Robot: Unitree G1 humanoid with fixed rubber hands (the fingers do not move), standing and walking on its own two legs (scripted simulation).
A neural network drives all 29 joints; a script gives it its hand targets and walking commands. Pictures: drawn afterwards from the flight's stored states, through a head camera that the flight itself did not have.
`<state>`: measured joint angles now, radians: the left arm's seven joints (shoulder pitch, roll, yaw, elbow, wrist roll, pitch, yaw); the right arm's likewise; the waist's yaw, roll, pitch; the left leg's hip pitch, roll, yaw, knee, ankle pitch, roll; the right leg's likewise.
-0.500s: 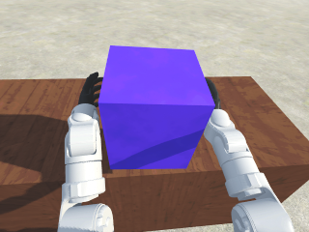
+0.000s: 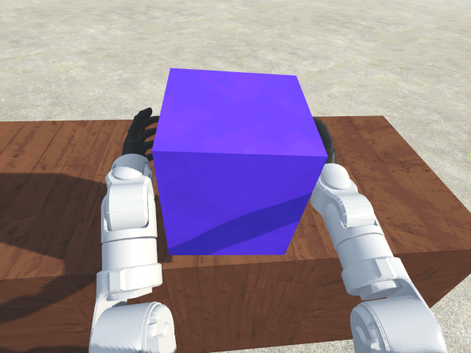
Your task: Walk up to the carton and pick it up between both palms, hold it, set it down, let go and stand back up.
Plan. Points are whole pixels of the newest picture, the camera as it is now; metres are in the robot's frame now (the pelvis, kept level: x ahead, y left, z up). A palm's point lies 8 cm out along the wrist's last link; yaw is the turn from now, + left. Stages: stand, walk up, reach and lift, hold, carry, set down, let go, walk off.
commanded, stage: hold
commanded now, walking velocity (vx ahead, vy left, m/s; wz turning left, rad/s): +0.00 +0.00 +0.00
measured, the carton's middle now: (231, 167) +0.38 +0.01 +0.15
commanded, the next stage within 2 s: none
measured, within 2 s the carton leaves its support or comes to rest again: neither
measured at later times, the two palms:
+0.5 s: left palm (134, 157) +0.36 +0.16 +0.19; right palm (320, 165) +0.36 -0.14 +0.17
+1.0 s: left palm (134, 156) +0.36 +0.16 +0.19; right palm (320, 163) +0.36 -0.14 +0.17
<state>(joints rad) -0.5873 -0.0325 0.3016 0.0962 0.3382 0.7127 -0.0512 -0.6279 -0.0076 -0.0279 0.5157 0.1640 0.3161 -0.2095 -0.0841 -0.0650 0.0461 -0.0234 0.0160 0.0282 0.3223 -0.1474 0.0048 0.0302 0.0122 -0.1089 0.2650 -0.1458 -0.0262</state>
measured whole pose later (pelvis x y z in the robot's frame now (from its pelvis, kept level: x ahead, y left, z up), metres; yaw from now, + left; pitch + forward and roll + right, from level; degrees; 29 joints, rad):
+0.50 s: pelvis +0.00 +0.00 +0.00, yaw +0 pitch -9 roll -1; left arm -0.58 -0.03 0.29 0.08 0.34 0.72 -0.05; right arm -0.62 0.01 -0.04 0.50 0.15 0.32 -0.20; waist -0.09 -0.07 0.05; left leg -0.02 0.01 0.02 0.33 -0.15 0.01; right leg 0.03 0.01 -0.11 0.27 -0.15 -0.02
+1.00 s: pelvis +0.00 +0.00 +0.00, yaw +0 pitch -9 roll -1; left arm -0.59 -0.03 0.29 0.09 0.34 0.72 -0.05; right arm -0.63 0.00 -0.04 0.52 0.16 0.31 -0.21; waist -0.08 -0.07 0.05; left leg -0.02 0.01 0.03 0.32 -0.15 0.01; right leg 0.04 0.01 -0.11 0.27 -0.15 -0.02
